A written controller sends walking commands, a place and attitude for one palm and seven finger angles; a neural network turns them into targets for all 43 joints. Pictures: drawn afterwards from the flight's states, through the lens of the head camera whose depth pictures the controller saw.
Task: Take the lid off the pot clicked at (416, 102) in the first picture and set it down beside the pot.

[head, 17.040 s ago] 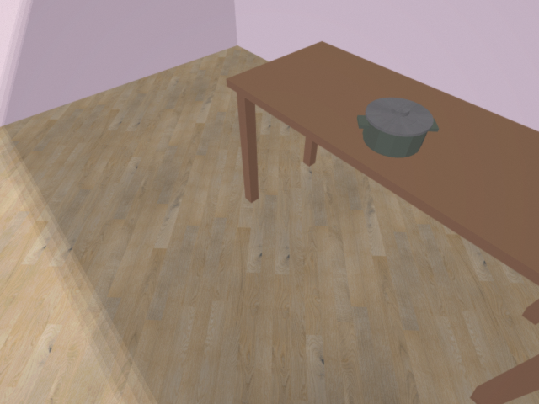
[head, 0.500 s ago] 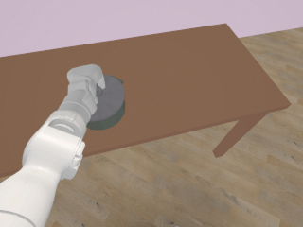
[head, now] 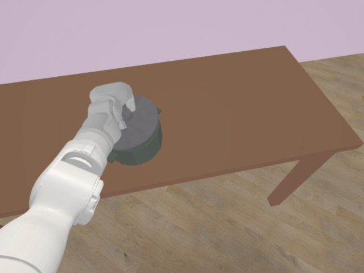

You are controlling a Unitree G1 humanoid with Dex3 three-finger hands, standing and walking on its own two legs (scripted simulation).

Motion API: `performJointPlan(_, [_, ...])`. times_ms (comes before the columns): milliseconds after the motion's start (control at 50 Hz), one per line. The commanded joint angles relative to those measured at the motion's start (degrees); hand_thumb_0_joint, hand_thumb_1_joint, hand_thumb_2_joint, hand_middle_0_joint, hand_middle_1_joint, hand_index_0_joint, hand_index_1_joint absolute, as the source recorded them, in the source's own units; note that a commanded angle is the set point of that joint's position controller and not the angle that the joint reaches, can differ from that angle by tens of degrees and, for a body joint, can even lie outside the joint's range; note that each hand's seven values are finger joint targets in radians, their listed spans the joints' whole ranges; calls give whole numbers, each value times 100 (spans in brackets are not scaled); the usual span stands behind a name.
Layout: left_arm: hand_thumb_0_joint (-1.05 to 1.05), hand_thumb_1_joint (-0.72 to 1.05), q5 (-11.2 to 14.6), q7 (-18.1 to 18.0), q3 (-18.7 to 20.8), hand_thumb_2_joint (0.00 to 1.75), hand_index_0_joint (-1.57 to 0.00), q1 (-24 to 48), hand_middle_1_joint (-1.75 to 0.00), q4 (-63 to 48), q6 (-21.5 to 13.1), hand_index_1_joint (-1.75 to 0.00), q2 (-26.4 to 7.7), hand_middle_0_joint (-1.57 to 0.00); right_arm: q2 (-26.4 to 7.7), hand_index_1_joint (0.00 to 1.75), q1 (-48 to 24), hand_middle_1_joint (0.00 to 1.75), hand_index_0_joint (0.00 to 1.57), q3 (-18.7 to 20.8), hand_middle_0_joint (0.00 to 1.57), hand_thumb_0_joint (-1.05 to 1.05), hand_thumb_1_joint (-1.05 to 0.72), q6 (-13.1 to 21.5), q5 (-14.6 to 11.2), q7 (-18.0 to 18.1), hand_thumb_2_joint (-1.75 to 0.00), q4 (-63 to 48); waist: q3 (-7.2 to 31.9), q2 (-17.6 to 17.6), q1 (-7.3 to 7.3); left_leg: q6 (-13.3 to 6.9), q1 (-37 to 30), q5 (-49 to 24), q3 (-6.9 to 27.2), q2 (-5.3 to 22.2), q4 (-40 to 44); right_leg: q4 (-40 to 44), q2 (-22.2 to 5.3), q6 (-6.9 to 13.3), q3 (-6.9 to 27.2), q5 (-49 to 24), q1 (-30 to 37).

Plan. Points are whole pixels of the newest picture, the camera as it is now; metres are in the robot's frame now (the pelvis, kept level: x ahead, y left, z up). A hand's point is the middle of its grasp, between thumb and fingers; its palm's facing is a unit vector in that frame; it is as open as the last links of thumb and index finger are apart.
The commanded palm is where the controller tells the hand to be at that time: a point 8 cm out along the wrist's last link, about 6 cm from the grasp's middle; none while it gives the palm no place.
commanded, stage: lift the lid straight up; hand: left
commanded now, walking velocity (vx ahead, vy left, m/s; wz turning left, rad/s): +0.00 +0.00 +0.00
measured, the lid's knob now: (122, 115) +0.50 +0.11 +0.03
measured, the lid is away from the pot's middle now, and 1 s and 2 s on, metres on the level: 0.01 0.01 0.07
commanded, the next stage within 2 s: move the lid sideways beside the pot in 1.24 s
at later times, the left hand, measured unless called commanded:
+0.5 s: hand (116, 103) +0.48 +0.11 +0.09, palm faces -0.34 -0.10 -0.93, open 8.0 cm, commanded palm +0.49 +0.12 +0.18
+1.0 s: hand (108, 91) +0.49 +0.12 +0.13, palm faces -0.31 -0.10 -0.95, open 8.0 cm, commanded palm +0.50 +0.12 +0.22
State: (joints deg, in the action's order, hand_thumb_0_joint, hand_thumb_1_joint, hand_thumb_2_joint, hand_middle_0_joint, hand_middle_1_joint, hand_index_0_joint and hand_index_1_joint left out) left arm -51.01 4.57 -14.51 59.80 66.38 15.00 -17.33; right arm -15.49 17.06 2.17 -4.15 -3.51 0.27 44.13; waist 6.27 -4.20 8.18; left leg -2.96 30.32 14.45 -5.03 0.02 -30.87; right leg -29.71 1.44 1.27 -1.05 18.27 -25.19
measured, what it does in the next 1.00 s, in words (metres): stands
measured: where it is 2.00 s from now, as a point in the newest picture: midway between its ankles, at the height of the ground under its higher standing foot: outside the picture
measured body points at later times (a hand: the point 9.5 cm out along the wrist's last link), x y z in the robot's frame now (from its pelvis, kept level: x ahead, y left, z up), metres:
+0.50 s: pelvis -0.01 +0.00 +0.00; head +0.05 -0.03 +0.45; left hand +0.50 +0.11 +0.15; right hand +0.02 -0.27 -0.14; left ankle +0.00 +0.09 -0.73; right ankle -0.05 -0.11 -0.73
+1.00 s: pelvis -0.01 +0.00 +0.01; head +0.04 -0.02 +0.45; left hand +0.50 +0.12 +0.18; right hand +0.05 -0.27 -0.13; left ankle +0.00 +0.09 -0.73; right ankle -0.05 -0.11 -0.73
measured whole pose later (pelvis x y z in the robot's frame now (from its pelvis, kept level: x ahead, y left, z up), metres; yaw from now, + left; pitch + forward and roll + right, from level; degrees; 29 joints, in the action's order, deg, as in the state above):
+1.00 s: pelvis -0.01 +0.00 +0.01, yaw +1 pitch +11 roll +0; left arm -50.8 12.2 -15.7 67.8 64.9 18.1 -18.8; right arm -15.8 15.1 0.4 -1.6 -4.0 1.6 43.5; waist 5.2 -3.9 7.3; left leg -3.3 25.7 12.5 -4.7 -1.0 -27.4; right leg -27.4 0.6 1.0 -1.3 17.1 -20.9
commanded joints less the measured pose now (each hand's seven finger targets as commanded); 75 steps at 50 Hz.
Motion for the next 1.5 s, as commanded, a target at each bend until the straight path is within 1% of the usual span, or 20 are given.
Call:
performJointPlan(0, [0,58,-82,-301,36,96,-84,3756,-112,-1389,0,-110,-1014,-95,-802,30,440,30,20,223,20,0,-90,123,-48,78,-90,-347,2566,222,231,-190,-2573,-2439,397,-58,-157,152,100,-27,41,-3006,111])
performJointPlan(80, [0,58,-103,-297,224,96,-84,4005,-112,-1802,-61,-110,-1271,-95,-786,30,378,30,20,208,20,0,-90,203,-40,80,-90,-388,3020,54,112,-161,-2956,-2813,500,-52,-163,87,94,-9,35,-3117,219])
performJointPlan(180, [0,58,-90,-268,251,96,-84,3868,-112,-1129,261,-110,-1335,-95,-838,30,249,30,20,134,20,0,-90,136,-65,119,-90,-367,2449,643,151,-209,-2234,-2026,338,-120,2,212,54,-46,96,-3000,468])
performJointPlan(280, [0,58,-109,-52,83,96,-84,4142,-112,-1358,190,-110,-1232,-95,-815,30,238,30,20,115,20,0,-90,219,-76,160,-90,-412,2655,331,164,-216,-2561,-2105,393,-135,16,242,51,-33,97,-2932,412])
performJointPlan(340, [0,58,-116,10,396,96,-84,3897,-112,-1176,176,-110,-1625,-95,-839,30,238,30,20,79,20,0,-90,226,-72,207,-90,-446,2569,615,87,-240,-2277,-2025,342,-152,62,301,26,-31,155,-3055,657])
performJointPlan(400, [0,58,-160,58,123,96,-84,4099,-112,-1163,199,-110,-1368,-95,-833,30,261,30,20,88,20,0,-90,249,-93,214,-90,-431,2281,472,154,-233,-2284,-1812,353,-117,121,336,35,-31,94,-2755,467])
performJointPlan(480, [0,58,-164,70,282,96,-84,4359,-112,-1787,9,-110,-1545,-95,-782,30,300,30,20,129,20,0,-90,386,-49,203,-90,-494,3049,177,71,-223,-2926,-2461,445,-129,47,273,62,-18,102,-3095,595])
performJointPlan(580, [0,58,-116,114,102,96,-84,4187,-112,-1639,128,-110,-1244,-95,-795,30,239,30,20,155,20,0,-90,370,-59,111,-90,-460,2732,283,43,-205,-2825,-2512,437,-126,71,299,74,-20,53,-3119,487])
performJointPlan(640, [0,58,-124,154,410,96,-84,3995,-112,-1303,252,-110,-1649,-95,-863,30,170,30,20,98,20,0,-90,305,-59,136,-90,-454,2518,593,-26,-223,-2415,-2265,384,-162,159,360,41,-9,102,-3177,729])
performJointPlan(700, [0,58,-163,226,46,96,-84,4302,-112,-1413,318,-110,-1304,-95,-827,30,155,30,20,109,20,0,-90,315,-77,139,-90,-448,2365,397,76,-230,-2585,-2191,400,-141,157,376,47,-15,54,-3000,512])
performJointPlan(760, [0,58,-116,294,408,96,-84,4615,-112,-1801,202,-110,-1831,-95,-844,30,121,30,20,84,20,0,-90,353,-62,176,-90,-533,2734,423,29,-247,-2694,-2364,428,-150,131,343,10,-22,115,-3300,838])
performJointPlan(800, [0,58,-163,359,-49,96,-84,4534,-112,-1610,215,-110,-1253,-95,-785,30,136,30,20,98,20,0,-90,382,-75,176,-90,-502,2557,309,99,-231,-2861,-2389,463,-133,134,368,44,-21,46,-3016,486])
performJointPlan(880, [0,58,-123,392,290,96,-84,4530,-112,-1498,238,-110,-1652,-95,-838,30,106,30,20,71,20,0,-90,395,-60,181,-90,-499,2602,486,33,-231,-2762,-2276,455,-169,158,374,43,-27,77,-3037,593])
performJointPlan(1160, [0,58,-116,651,176,96,-84,4702,-112,-1586,168,-110,-1533,-95,-854,30,113,30,20,75,20,0,-90,397,-42,151,-90,-566,2617,403,35,-218,-2918,-2685,533,-137,86,358,29,3,41,-3173,519])
performJointPlan(1200, [0,58,-121,644,-119,96,-84,4774,-112,-1646,160,-110,-1131,-95,-800,30,127,30,20,105,20,0,-90,422,-47,126,-90,-545,2589,330,73,-206,-3108,-2764,589,-120,87,364,64,-3,-20,-2963,286])
performJointPlan(1240, [0,58,-142,600,354,96,-84,4658,-112,-1685,93,-110,-1689,-95,-852,30,132,30,20,85,20,0,-90,422,-18,138,-90,-556,2803,413,-43,-213,-3050,-2787,579,-126,104,376,53,24,44,-3075,501])
performJointPlan(1300, [0,58,-164,545,-54,96,-84,4700,-112,-1546,186,-110,-1223,-95,-807,30,139,30,20,101,20,0,-90,406,-52,118,-90,-491,2463,370,58,-185,-3055,-2589,601,-87,149,390,84,10,-43,-2721,205])
performJointPlan(1360, [0,58,-145,452,210,96,-84,5058,-112,-1849,149,-110,-1578,-95,-824,30,105,30,20,75,20,0,-90,444,-32,128,-90,-541,2711,87,-1,-157,-3143,-2623,640,-93,168,357,68,44,-14,-2700,302])
performJointPlan(1440, [0,58,-290,415,412,96,-84,4743,-112,-1460,204,-110,-1808,-95,-835,30,164,30,20,65,20,0,-90,462,-9,149,-90,-518,2816,423,-66,-161,-3040,-2652,664,-89,195,382,84,56,-1,-2696,386])
performJointPlan(1480, [0,58,-302,440,149,96,-84,4858,-112,-1408,269,-110,-1535,-95,-841,30,180,30,20,65,20,0,-90,445,-33,141,-90,-479,2637,485,10,-160,-2965,-2435,631,-89,240,376,93,24,-38,-2597,295])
